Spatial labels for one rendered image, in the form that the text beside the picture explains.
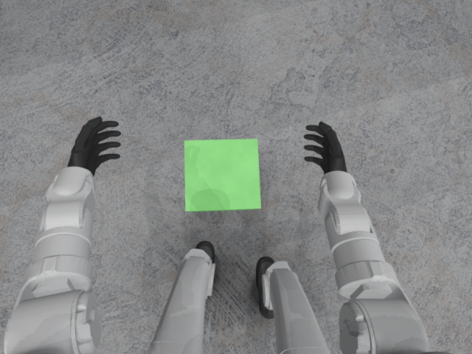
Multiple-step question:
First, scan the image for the left robot forearm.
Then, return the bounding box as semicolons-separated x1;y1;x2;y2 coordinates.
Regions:
3;167;95;354

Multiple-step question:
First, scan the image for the robot right hand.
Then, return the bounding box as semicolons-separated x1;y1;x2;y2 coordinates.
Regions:
304;122;347;174

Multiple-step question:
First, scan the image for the right robot forearm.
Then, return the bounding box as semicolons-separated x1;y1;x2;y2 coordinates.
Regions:
318;171;428;345

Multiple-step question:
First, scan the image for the robot left hand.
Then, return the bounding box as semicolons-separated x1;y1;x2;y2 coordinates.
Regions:
67;117;121;177

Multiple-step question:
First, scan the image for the robot left shin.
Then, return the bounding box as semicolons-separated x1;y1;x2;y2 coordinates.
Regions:
179;249;210;268

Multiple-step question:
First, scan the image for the carton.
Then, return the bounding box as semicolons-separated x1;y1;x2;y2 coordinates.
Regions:
184;139;261;212

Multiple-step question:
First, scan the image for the left robot thigh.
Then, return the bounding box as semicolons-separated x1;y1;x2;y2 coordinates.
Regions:
147;256;215;354

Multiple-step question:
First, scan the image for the robot right upper arm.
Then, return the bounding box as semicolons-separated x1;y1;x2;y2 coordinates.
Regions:
339;299;453;354

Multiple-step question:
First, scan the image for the robot left upper arm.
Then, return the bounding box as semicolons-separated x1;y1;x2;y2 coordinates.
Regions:
7;289;102;354

